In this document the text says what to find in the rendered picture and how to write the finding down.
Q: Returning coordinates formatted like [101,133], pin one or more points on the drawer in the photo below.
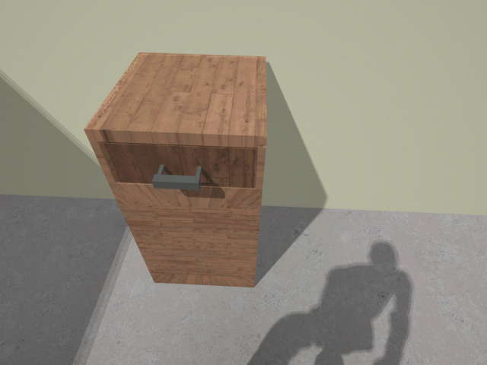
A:
[221,166]

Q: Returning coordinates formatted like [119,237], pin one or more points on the cabinet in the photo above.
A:
[207,236]

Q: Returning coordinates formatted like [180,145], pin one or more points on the handle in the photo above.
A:
[161,181]

